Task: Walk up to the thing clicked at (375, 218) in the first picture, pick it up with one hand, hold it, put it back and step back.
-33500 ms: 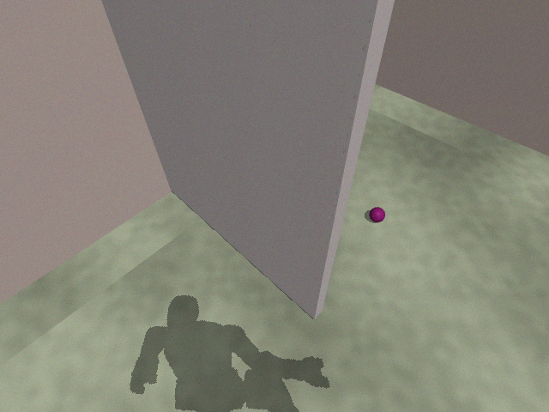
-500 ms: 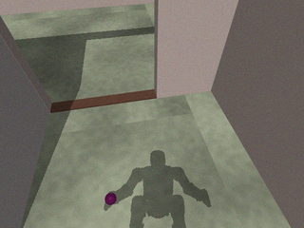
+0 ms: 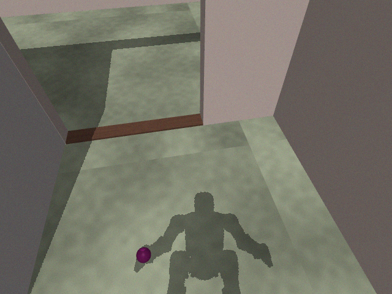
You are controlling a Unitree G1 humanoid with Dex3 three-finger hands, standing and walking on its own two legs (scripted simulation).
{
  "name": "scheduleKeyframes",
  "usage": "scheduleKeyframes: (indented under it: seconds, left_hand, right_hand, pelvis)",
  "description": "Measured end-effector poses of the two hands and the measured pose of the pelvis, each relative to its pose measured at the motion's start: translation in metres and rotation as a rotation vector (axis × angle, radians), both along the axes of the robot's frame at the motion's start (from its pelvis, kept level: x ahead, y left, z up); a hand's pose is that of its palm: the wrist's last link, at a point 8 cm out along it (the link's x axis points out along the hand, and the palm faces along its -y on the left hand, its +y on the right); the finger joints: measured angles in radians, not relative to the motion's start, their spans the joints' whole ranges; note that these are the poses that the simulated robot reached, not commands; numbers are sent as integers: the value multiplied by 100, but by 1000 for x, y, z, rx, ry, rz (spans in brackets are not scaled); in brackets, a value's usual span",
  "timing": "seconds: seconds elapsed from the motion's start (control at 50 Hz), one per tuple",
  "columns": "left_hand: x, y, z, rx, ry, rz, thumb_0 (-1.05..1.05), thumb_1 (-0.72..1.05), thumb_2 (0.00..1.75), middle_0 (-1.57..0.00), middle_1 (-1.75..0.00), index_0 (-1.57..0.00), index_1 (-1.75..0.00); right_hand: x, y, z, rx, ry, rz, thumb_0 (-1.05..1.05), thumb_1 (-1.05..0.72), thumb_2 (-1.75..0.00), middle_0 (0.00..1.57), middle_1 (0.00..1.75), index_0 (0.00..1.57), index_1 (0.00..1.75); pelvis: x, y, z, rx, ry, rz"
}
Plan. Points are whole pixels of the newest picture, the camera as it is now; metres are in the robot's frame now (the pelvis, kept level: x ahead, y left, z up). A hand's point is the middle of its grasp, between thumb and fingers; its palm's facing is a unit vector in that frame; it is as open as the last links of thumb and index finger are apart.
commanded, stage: stand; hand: left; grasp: from above
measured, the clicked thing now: (143, 255) +0.42 +0.28 -0.75
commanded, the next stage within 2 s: rise first in 0.46 s
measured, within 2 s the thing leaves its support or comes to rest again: neither
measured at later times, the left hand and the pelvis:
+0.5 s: hand out of the picture +0.07 +0.25 -0.16, palm faces -0.03 -0.94 -0.34, open 7.4 cm; pelvis +0.00 +0.00 +0.00, yaw +0 degrees
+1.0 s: hand out of the picture +0.14 +0.26 -0.19, palm faces -0.08 -0.92 -0.39, open 12.4 cm; pelvis -0.02 +0.00 -0.04, yaw -1 degrees
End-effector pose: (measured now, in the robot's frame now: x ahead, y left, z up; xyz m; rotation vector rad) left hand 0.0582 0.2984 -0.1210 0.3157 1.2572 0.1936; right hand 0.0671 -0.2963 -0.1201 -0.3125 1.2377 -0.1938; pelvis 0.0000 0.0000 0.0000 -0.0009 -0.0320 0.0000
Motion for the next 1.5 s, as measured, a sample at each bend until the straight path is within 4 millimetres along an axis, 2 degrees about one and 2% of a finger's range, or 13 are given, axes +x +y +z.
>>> scheduleKeyframes:
  seconds: [0.58, 0.62, 0.68, 0.76, 0.82, 0.94, 1.08, 1.2, 1.36, 1.44, 1.5]
  left_hand:
    - [7, -1, 1, 3, -19, -5, 0, 90, 90, -21, -30, -21, -30]
    - [15, -3, 2, 0, -68, 14, 1, 88, 91, -20, -32, -20, -32]
    - [38, -6, -1, -8, -124, 30, 1, 80, 92, -19, -40, -18, -41]
    - [69, -3, -9, -12, -155, -5, 1, 61, 94, -15, -60, -15, -60]
    - [81, -2, -11, 2, -157, -51, 0, 43, 96, -11, -75, -12, -75]
    - [79, 1, -23, 33, -108, -87, 0, 1, 99, -7, -96, -9, -95]
    - [66, 7, -45, 68, -111, -111, 0, -35, 99, -7, -104, -8, -104]
    - [57, 9, -59, 88, -118, -141, 0, -48, 100, -8, -106, -8, -106]
    - [51, 11, -73, 118, -104, -181, 0, -54, 99, -9, -106, -8, -107]
    - [57, 16, -89, 152, -97, -232, 0, -55, 99, -9, -106, -9, -106]
    - [68, 21, -108, 192, -102, -299, 0, -55, 99, -9, -106, -9, -106]
  right_hand:
    - [7, -1, 1, -1, -17, 1, 0, -90, -90, 20, 30, 21, 30]
    - [10, 2, 2, -1, -66, -7, 0, -90, -90, 20, 30, 21, 30]
    - [14, 12, 1, 10, -130, -4, 0, -91, -90, 20, 30, 20, 30]
    - [12, 24, -4, 32, -169, -10, 0, -90, -90, 20, 30, 20, 30]
    - [8, 31, -7, 50, -188, -29, 0, -89, -89, 20, 30, 21, 30]
    - [7, 39, -15, 70, -224, -35, 0, -88, -89, 20, 30, 21, 30]
    - [22, 39, -32, 52, -293, -1, 1, -87, -89, 20, 30, 21, 30]
    - [42, 43, -44, 41, -358, 35, 1, -87, -89, 20, 30, 21, 30]
    - [66, 52, -57, 49, -440, 86, 1, -89, -89, 20, 30, 21, 30]
    - [74, 55, -71, 53, -464, 118, 1, -90, -90, 20, 30, 21, 30]
    - [78, 54, -90, 53, -471, 142, 1, -90, -90, 20, 30, 21, 30]
  pelvis:
    - [2, -1, 0, -1, -3, 0]
    - [0, -1, -2, -1, 19, 3]
    - [-8, -1, -6, -2, 52, 7]
    - [-15, -3, -15, -2, 109, -2]
    - [-16, -3, -20, -3, 133, -9]
    - [-16, 2, -32, -8, 176, -14]
    - [-21, 5, -59, -15, 240, -14]
    - [-24, 6, -78, -23, 281, -11]
    - [-27, 5, -99, -32, 333, -6]
    - [-30, 4, -114, -34, 372, -3]
    - [-34, 4, -133, -32, 415, -3]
